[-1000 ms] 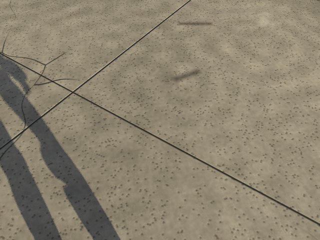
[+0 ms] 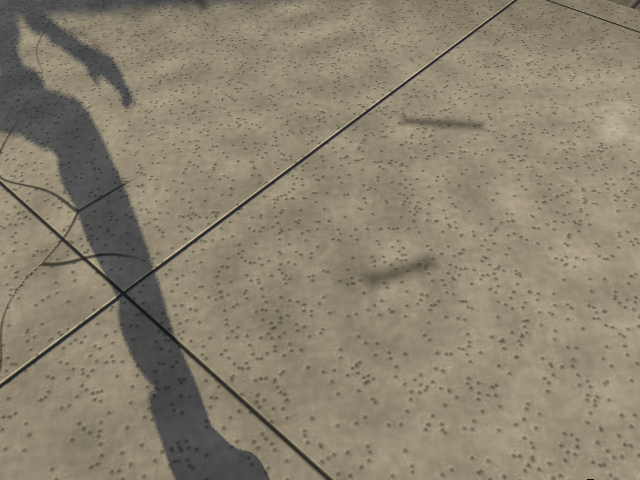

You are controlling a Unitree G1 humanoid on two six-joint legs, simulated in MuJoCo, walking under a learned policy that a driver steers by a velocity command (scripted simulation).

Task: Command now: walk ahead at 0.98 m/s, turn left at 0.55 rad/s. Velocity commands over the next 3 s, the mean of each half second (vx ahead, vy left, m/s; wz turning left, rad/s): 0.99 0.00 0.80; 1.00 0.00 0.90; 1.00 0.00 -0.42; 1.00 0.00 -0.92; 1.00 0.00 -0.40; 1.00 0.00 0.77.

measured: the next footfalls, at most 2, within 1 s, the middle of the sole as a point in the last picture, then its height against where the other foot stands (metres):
left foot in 0.16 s outside the picture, level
right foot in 0.54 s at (403, 367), level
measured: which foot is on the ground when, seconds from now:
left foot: up 0.00-0.14, down 0.16-0.54, up 0.56-0.98, down 1.00-1.00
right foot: down 0.00-0.12, up 0.14-0.52, down 0.54-1.00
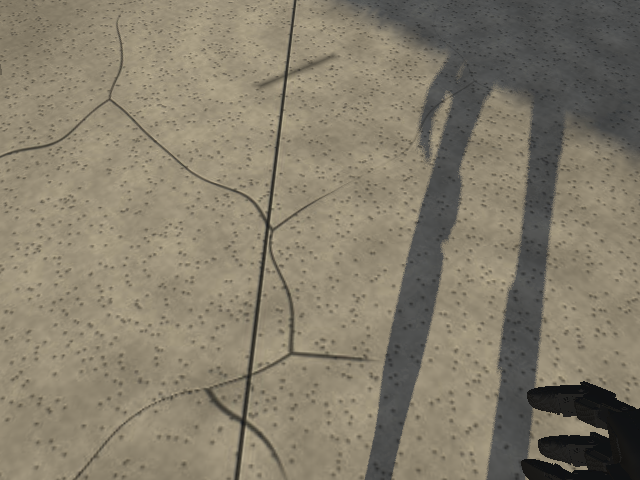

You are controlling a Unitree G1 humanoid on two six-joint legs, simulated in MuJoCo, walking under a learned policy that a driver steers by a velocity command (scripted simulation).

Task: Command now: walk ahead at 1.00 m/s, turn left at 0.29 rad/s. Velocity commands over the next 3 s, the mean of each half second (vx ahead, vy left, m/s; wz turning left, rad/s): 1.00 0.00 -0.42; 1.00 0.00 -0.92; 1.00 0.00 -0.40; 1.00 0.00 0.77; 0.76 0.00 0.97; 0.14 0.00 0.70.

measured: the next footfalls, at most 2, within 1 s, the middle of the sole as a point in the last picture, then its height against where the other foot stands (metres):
right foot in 0.46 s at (406, 419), level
left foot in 0.86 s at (397, 247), level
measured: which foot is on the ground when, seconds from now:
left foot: down 0.00-0.46, up 0.48-0.84, down 0.86-1.00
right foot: down 0.00-0.00, up 0.02-0.44, down 0.46-0.88, up 0.90-1.00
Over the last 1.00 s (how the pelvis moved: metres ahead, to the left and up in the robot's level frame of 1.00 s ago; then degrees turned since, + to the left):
0.85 0.18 -0.03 51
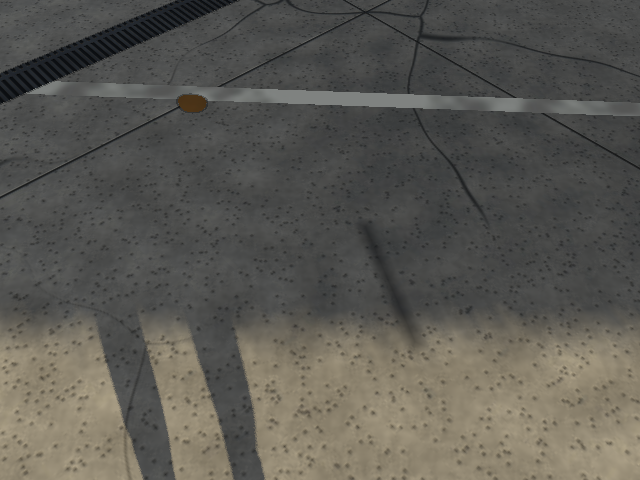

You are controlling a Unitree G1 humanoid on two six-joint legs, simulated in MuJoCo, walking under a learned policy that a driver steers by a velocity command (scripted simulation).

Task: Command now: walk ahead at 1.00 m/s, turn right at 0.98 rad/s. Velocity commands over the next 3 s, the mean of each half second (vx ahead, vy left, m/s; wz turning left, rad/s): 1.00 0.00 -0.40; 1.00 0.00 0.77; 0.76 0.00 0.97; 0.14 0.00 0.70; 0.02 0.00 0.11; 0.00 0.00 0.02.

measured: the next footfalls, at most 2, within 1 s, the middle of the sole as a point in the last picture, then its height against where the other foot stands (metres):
right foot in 0.32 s outside the picture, level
left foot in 0.76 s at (348, 298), level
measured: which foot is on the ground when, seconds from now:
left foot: down 0.00-0.30, up 0.32-0.74, down 0.76-1.00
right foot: up 0.00-0.30, down 0.32-0.76, up 0.78-1.00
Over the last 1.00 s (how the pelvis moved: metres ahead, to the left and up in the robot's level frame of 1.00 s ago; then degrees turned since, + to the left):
0.89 -0.17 0.03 -43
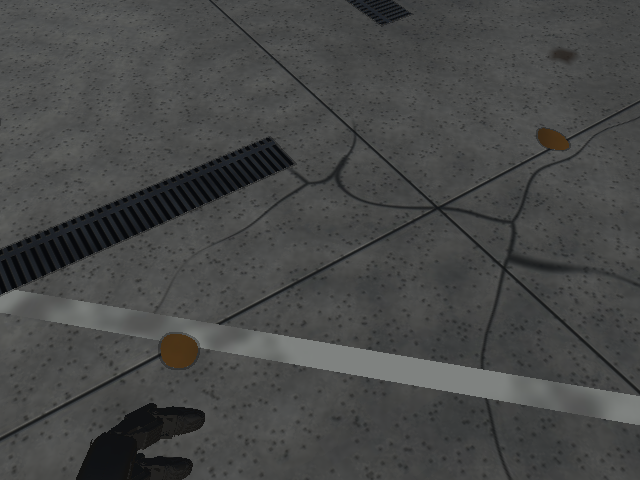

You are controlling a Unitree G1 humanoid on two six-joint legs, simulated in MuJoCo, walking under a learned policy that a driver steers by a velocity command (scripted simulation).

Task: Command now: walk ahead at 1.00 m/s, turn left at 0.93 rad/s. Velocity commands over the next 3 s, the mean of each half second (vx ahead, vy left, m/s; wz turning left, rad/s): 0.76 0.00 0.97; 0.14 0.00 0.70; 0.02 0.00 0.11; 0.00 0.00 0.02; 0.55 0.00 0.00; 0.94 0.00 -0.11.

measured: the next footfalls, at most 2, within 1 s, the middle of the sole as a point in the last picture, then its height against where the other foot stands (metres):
right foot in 0.18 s outside the picture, level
left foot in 0.58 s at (261, 432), level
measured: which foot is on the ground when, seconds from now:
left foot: down 0.00-0.20, up 0.22-0.56, down 0.58-1.00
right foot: up 0.00-0.16, down 0.18-0.58, up 0.60-1.00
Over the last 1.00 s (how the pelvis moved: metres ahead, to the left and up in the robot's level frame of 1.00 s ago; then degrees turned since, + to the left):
0.91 -0.05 0.00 15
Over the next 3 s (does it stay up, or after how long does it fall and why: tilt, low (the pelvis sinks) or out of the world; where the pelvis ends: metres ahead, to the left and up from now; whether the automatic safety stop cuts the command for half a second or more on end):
stays up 0.93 0.43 0.00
